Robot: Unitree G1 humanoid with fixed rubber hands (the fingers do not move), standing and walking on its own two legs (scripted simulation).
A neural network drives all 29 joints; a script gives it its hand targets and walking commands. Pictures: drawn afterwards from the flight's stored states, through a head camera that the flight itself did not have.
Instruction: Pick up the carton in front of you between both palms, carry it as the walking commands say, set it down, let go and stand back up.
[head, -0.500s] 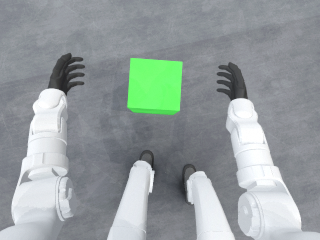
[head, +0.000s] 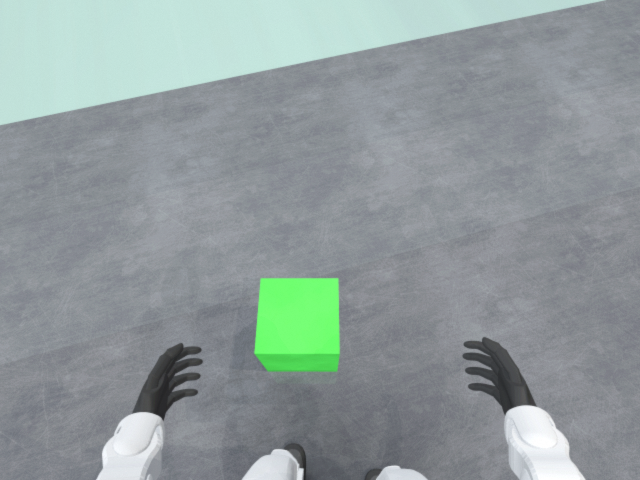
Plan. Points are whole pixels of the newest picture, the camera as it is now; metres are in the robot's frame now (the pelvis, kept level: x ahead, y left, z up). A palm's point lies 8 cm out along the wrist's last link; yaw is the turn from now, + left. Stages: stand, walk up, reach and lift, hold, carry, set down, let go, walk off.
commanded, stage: let go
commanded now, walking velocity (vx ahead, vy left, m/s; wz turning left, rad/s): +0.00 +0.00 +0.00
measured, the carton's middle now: (301, 327) +0.46 +0.09 -0.64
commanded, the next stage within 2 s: stand in 0.56 s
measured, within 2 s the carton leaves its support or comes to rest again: neither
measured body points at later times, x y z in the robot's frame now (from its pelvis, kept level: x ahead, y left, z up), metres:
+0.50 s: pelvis +0.02 -0.02 +0.01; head +0.04 -0.01 +0.46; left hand +0.19 +0.22 -0.07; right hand +0.20 -0.25 -0.06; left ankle +0.03 +0.12 -0.73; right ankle -0.03 -0.12 -0.73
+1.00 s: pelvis +0.03 +0.01 +0.00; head +0.04 +0.03 +0.45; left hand +0.17 +0.30 -0.10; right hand +0.17 -0.28 -0.09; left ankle +0.02 +0.12 -0.73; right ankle -0.03 -0.12 -0.73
